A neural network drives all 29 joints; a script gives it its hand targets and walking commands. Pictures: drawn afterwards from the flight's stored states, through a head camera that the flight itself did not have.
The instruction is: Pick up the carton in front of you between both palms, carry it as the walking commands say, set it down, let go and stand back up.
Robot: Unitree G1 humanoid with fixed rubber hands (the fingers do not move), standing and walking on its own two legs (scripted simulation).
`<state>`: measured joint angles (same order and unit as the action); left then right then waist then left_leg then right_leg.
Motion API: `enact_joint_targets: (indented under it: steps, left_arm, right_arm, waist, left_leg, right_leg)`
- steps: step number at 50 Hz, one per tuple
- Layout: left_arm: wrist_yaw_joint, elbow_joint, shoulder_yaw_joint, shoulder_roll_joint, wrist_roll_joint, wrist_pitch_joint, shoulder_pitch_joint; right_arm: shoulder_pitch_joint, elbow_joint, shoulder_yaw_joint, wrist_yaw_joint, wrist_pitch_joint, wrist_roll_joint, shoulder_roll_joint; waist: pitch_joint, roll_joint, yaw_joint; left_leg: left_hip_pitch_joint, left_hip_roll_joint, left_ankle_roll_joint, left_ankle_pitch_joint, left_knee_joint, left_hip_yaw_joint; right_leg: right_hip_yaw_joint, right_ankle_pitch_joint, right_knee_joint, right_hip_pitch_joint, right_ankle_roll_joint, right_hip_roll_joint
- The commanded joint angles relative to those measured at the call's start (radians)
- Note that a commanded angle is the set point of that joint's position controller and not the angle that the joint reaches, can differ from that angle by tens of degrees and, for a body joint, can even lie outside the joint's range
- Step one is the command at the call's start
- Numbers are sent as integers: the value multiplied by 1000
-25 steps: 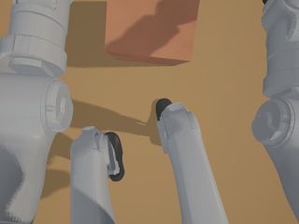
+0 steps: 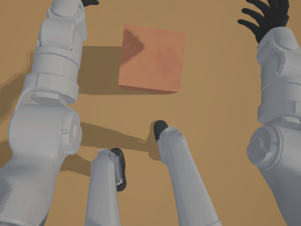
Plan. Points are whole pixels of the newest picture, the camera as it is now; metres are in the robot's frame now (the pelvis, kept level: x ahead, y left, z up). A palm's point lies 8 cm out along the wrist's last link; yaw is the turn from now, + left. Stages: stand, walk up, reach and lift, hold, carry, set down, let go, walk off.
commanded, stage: set down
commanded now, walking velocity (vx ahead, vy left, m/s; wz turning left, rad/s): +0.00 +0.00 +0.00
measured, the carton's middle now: (150, 65) +0.50 -0.14 -0.46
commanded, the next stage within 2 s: let go in 0.04 s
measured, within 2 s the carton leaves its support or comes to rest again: neither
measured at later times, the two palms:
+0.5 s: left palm (34, 79) +0.44 +0.08 +0.02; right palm out of the picture +0.36 -0.32 +0.02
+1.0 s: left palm out of the picture +0.32 +0.19 +0.10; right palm out of the picture +0.24 -0.24 +0.12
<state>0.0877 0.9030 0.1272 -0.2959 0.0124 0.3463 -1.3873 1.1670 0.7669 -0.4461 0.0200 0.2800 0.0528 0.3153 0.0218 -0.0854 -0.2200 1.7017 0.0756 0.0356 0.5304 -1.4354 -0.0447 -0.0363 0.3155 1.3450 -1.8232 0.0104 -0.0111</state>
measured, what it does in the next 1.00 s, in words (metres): rises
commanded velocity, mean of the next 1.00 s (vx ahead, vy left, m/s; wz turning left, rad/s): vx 0.00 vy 0.00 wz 0.00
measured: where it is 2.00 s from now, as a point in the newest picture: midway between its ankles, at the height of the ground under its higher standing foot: (142, 162)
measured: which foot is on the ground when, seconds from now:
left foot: down 0.00-1.00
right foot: down 0.00-1.00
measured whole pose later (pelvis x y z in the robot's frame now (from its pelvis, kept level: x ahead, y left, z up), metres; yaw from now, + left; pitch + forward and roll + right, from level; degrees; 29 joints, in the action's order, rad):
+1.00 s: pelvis +0.09 +0.00 +0.18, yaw -3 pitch +7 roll +0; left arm 0.02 0.53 0.09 -0.15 0.07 0.02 0.05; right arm -0.20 0.39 -0.01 0.08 0.04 0.02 0.20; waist 0.05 0.02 -0.07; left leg 0.29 0.00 0.01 0.34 -0.51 -0.07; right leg -0.02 0.18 0.49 -0.42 0.00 0.02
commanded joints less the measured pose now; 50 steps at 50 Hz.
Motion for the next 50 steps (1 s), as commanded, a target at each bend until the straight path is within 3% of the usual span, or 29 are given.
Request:
enact_joint_targets:
  steps: [1, 7, 13, 17, 20, 28, 32, 36, 41, 50]
  left_arm:
    - [-7, -85, 16, -70, 6, -26, -280]
    - [-1, -85, 64, 1, 59, -51, -121]
    - [60, -280, 115, 152, 142, -86, 185]
    - [101, -454, 106, 219, 156, -109, 355]
    - [109, -511, 92, 237, 145, -129, 483]
    - [62, -442, 63, 201, 104, -228, 828]
    - [31, -396, 51, 165, 94, -275, 971]
    - [0, -381, 33, 134, 87, -313, 1106]
    - [-28, -402, 6, 107, 77, -345, 1243]
    - [-77, -488, -34, 77, 53, -342, 1441]
  right_arm:
    - [201, -92, -20, 6, -28, -16, 148]
    - [75, -94, -20, 40, -57, -76, 110]
    - [-180, -221, 22, 107, -82, -143, 82]
    - [-343, -289, 81, 144, -103, -155, 99]
    - [-471, -301, 135, 152, -125, -140, 93]
    - [-789, -323, 276, 139, -202, -73, 35]
    - [-934, -372, 333, 115, -231, -50, 2]
    - [-1097, -429, 370, 86, -250, -38, -14]
    - [-1260, -485, 402, 58, -263, -33, -22]
    - [-1348, -453, 391, 58, -254, -33, -12]
  waist:
    - [-1057, -42, -95]
    - [-1080, -26, -71]
    - [-1137, -3, -27]
    - [-1042, 20, -14]
    - [-913, 46, -3]
    - [-659, 133, 55]
    - [-562, 169, 93]
    - [-470, 183, 109]
    - [-362, 162, 124]
    - [-169, 11, 186]
  left_leg:
    - [-296, 79, 11, -157, 226, 86]
    - [-407, 69, 21, -257, 345, 72]
    - [-552, 69, 41, -390, 475, 69]
    - [-608, 69, 43, -320, 565, 73]
    - [-621, 63, 36, -215, 624, 77]
    - [-694, 32, 2, -122, 749, 73]
    - [-774, 22, -17, -143, 801, 65]
    - [-897, 10, -33, -181, 859, 56]
    - [-1058, -2, -43, -241, 942, 42]
    - [-1306, -41, -16, -368, 1073, 20]
  right_leg:
    - [135, -501, -115, 922, 50, 56]
    - [136, -556, -215, 1010, 41, 52]
    - [120, -653, -315, 1220, 21, 50]
    - [93, -577, -394, 1339, 6, 51]
    - [67, -472, -460, 1410, 0, 49]
    - [-20, -300, -626, 1618, 12, 24]
    - [-48, -309, -683, 1707, 23, 12]
    - [-52, -368, -733, 1765, 29, 10]
    - [-28, -463, -782, 1807, 25, 20]
    - [32, -402, -868, 1834, 12, 58]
